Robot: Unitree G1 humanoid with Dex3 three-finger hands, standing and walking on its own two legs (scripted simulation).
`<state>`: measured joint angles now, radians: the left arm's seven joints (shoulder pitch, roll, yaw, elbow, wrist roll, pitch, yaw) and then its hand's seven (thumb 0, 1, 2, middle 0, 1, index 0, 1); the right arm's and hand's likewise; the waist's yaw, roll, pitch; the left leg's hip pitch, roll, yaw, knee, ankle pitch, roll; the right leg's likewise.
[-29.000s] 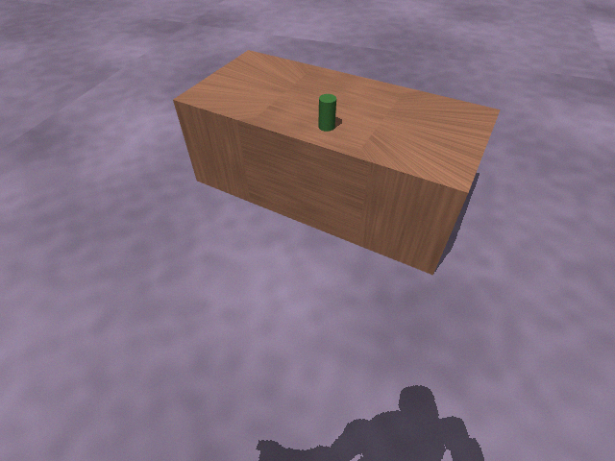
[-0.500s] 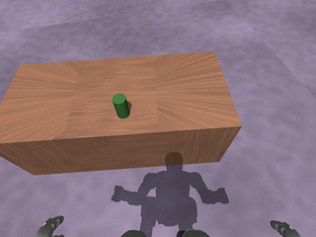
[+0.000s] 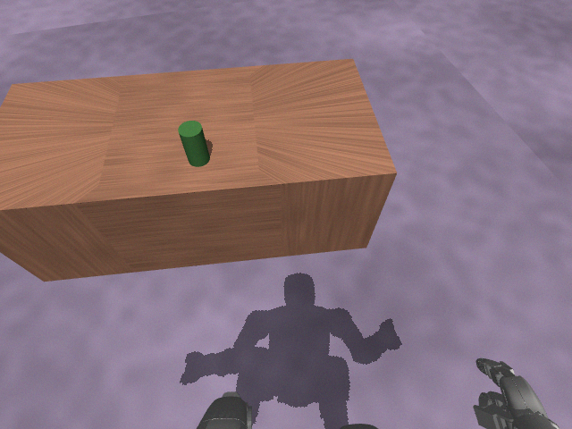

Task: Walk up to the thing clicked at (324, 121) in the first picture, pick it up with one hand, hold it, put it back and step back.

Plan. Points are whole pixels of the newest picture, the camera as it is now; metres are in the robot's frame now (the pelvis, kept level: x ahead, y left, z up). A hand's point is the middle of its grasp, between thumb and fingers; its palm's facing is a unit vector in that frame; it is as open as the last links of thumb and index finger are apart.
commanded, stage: step back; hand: left
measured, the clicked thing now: (194, 144) +0.82 +0.27 -0.24
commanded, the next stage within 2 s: stand in 1.84 s
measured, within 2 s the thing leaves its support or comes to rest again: neither
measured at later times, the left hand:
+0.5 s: hand out of the picture -0.05 +0.24 -0.14, palm faces +0.08 -0.93 -0.35, open 7.3 cm
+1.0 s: hand out of the picture -0.25 +0.22 -0.11, palm faces +0.12 -0.88 -0.47, open 7.3 cm
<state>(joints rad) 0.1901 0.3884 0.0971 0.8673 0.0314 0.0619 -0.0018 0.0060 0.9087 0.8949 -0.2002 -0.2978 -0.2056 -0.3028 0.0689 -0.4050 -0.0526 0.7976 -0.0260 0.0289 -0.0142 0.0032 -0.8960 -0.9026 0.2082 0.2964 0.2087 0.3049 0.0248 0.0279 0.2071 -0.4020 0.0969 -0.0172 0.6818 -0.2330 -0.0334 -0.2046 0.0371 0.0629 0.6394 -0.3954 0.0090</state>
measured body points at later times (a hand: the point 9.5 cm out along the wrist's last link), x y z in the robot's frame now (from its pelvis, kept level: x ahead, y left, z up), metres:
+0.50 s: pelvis -0.16 -0.03 +0.01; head -0.11 +0.00 +0.46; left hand -0.06 +0.28 -0.11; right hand -0.05 -0.33 -0.09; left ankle -0.14 +0.08 -0.72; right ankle -0.15 -0.17 -0.63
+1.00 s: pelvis -0.28 -0.08 +0.01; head -0.27 -0.10 +0.46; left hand -0.25 +0.26 -0.08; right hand -0.20 -0.39 -0.13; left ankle -0.30 +0.07 -0.69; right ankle -0.27 -0.20 -0.72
